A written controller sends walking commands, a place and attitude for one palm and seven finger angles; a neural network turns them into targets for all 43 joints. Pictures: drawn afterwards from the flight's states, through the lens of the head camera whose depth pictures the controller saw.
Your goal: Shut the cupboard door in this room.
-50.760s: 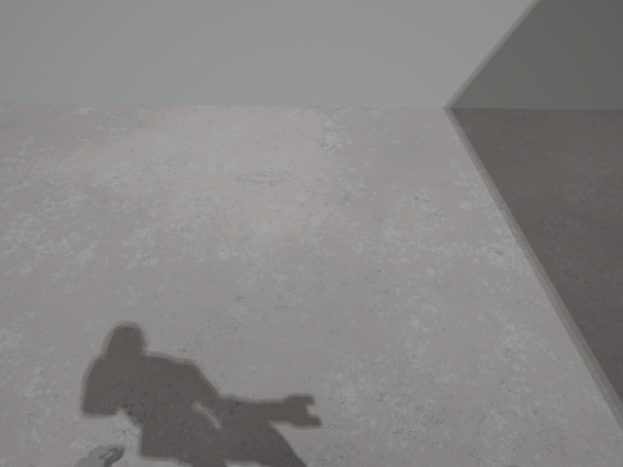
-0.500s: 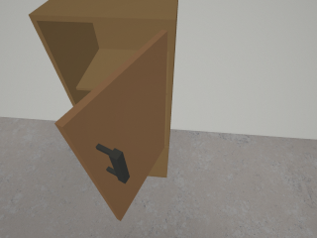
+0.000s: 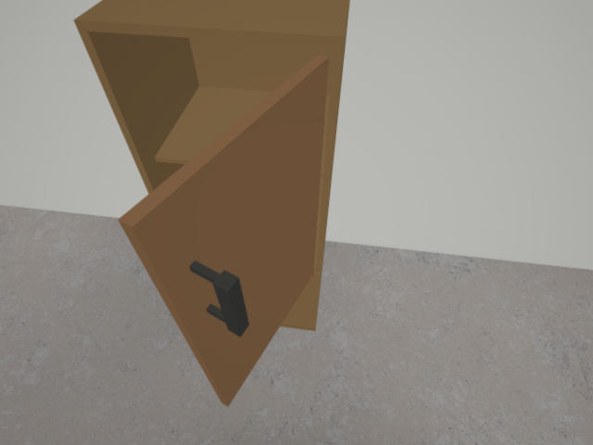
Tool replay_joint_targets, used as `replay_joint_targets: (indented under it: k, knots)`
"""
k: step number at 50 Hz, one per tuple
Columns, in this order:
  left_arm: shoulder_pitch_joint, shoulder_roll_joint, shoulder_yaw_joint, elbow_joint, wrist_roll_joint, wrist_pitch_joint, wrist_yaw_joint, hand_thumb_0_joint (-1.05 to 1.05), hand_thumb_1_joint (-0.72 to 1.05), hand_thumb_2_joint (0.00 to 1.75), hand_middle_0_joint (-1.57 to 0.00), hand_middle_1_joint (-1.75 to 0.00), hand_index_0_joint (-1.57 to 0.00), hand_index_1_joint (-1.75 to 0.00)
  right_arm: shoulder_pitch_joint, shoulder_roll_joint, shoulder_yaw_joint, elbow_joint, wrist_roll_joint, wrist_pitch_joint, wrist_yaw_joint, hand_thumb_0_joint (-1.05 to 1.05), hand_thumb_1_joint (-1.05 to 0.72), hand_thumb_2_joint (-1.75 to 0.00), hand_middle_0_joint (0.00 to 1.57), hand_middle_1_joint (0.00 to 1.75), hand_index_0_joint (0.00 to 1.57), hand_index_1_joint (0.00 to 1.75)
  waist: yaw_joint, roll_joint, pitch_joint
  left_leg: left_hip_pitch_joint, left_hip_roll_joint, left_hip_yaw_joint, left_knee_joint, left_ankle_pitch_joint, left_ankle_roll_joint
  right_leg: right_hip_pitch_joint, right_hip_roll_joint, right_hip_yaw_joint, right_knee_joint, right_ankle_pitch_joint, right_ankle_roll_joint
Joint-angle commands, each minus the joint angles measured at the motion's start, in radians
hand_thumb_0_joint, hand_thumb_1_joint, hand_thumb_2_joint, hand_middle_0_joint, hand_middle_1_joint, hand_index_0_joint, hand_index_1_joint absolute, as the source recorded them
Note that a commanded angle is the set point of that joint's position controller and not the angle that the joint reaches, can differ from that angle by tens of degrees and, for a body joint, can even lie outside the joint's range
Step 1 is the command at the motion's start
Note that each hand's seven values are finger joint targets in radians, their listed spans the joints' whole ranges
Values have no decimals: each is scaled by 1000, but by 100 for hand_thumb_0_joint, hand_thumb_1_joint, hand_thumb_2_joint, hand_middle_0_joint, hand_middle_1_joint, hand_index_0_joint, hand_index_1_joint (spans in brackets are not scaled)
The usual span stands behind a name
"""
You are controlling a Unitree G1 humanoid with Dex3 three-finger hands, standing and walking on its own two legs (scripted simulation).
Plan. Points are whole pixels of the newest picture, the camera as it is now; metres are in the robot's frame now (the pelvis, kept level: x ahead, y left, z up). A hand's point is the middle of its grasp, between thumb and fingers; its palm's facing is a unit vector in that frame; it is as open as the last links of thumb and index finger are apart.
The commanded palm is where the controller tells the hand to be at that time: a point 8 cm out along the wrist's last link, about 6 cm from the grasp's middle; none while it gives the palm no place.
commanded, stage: stand and wait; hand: left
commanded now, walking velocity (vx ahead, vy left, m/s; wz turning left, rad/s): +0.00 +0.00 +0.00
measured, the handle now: (220, 299) +0.28 +0.12 +0.07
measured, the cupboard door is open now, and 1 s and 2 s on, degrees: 68 68 68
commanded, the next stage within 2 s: turn or walk to find it in 0.46 s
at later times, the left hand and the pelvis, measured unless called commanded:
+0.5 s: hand out of the picture +0.03 +0.20 -0.17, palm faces +0.03 -0.97 -0.24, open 7.4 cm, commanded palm none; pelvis +0.00 +0.00 +0.00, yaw -1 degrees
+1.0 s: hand out of the picture +0.00 +0.19 -0.17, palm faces +0.09 -0.97 -0.22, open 7.4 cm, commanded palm none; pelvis -0.01 +0.01 +0.00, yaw +2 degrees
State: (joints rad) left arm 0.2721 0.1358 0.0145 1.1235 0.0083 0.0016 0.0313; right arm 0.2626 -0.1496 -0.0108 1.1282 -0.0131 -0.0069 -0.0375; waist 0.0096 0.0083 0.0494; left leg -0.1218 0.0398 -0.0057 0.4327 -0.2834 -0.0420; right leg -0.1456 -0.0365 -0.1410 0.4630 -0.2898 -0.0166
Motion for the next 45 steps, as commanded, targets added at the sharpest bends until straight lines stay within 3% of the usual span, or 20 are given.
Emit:
replay_joint_targets:
  k: [1, 24, 28, 35, 43, 45]
  knots:
    - [42, 124, 25, -36, -1, -24, 4, 0, 90, 90, -20, -30, -20, -30, 65, -88, -16, -30, 2, -11, -4, 0, -90, -90, 20, 30, 20, 30, -3, -7, 30, -44, 60, -31, -71, 216, 38, -3, -105, 103, -118, 196, -3]
    - [-21, 212, 41, -62, 0, -35, -4, 0, 90, 90, -20, -30, -20, -30, 14, -173, -26, -45, 1, -23, 1, 0, -90, -90, 20, 30, 20, 30, 2, 1, 1, -32, 71, -39, -103, 242, 46, 44, -110, 107, -127, 253, -12]
    - [-2, 173, 40, -69, -3, -14, 4, 0, 90, 90, -20, -30, -20, -30, 31, -115, -17, -54, 0, -5, 4, 0, -90, -90, 20, 30, 20, 30, 4, 5, -14, -81, 64, -33, -49, 294, 31, 60, -129, 76, -63, 290, 1]
    - [-15, 186, 37, -74, -1, -18, 2, 0, 90, 90, -20, -30, -20, -30, 21, -140, -20, -58, 0, -8, 4, 0, -90, -90, 20, 30, 20, 30, 3, 4, -25, -53, 67, -54, -48, 323, 35, 37, -123, 75, -65, 278, 2]
    - [-22, 194, 37, -66, 1, -24, -1, 0, 90, 90, -20, -30, -20, -30, 13, -161, -24, -51, 2, -16, 2, 0, -90, -90, 20, 30, 20, 30, 0, 3, 25, -59, 66, -61, -85, 251, 44, 24, -112, 82, -110, 201, 0]
    - [-2, 165, 37, -63, -1, -16, 3, 0, 90, 90, -20, -30, -20, -30, 19, -123, -19, -54, 1, -9, 4, 0, -90, -90, 20, 30, 20, 30, 2, 0, 23, -81, 61, -57, -66, 258, 39, 30, -121, 68, -91, 201, 7]
